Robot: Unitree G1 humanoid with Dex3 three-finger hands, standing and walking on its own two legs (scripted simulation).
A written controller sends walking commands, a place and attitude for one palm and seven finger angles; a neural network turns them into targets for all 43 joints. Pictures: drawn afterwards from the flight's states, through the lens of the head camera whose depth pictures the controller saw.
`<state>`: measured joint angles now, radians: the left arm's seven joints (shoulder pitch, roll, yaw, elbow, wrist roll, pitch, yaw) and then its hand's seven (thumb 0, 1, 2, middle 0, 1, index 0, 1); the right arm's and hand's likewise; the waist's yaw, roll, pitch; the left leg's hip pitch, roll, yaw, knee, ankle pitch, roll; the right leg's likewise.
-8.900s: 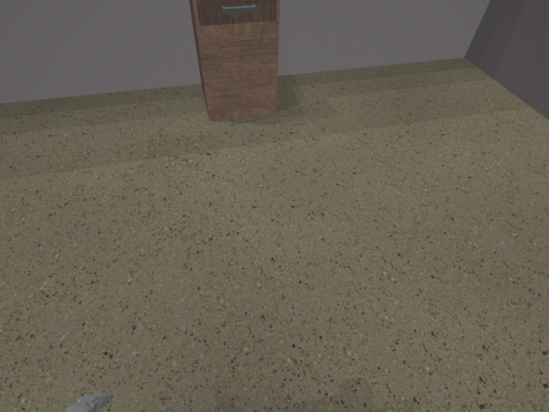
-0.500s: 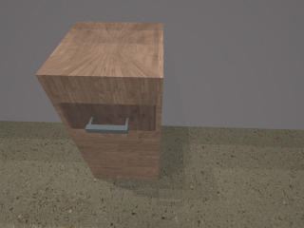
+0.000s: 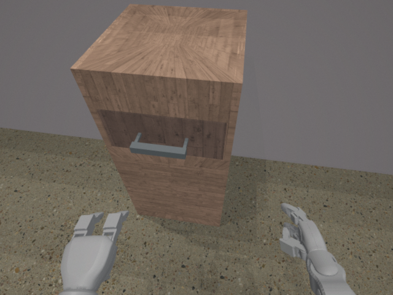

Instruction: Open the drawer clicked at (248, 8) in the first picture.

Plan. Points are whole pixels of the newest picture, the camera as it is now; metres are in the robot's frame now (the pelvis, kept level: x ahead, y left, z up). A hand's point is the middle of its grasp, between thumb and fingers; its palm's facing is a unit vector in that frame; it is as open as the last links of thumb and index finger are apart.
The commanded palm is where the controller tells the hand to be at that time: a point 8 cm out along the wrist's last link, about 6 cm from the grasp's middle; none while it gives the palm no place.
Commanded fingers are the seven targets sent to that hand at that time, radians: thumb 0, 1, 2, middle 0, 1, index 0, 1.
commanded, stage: raise the hand with hooked fingers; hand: left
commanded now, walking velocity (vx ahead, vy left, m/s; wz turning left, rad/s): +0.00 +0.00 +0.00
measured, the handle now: (160, 144) +0.52 +0.22 -0.08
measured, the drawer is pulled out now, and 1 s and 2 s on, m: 0.00 0.00 0.00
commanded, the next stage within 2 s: move the hooked fingers above the handle in 1.34 s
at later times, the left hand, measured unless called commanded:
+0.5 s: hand (100, 196) +0.26 +0.25 +0.06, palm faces +0.07 -0.12 -0.99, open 12.3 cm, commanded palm +0.24 +0.25 +0.12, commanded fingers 0.00 -0.36 0.36 -0.29 -1.11 -0.29 -1.11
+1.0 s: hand (90, 153) +0.31 +0.27 +0.12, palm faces +0.04 -0.09 -1.00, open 13.8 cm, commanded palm +0.29 +0.27 +0.17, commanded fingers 0.00 -0.50 0.30 -0.30 -1.20 -0.30 -1.20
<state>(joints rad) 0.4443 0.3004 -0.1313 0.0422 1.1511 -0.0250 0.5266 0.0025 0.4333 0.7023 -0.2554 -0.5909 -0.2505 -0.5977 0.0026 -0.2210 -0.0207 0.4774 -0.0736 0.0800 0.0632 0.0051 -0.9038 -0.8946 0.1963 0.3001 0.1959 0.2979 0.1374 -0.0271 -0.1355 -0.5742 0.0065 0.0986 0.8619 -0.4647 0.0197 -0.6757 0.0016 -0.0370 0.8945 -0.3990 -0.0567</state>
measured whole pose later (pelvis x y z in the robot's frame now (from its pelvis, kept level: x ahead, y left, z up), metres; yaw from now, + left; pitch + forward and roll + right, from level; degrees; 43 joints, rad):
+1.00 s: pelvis +0.01 +0.02 +0.04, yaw +1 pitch +2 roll +0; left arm -0.11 0.46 -0.08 0.12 0.94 0.02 0.09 0.00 -0.49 0.30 -0.32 -1.19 -0.32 -1.20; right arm 0.11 -0.22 0.02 0.61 0.01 0.12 -0.02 0.01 -0.90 -0.89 0.20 0.30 0.20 0.30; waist 0.09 0.07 -0.02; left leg -0.21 -0.03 0.07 0.46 -0.29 0.05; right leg -0.29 -0.01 -0.06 0.48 -0.23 -0.02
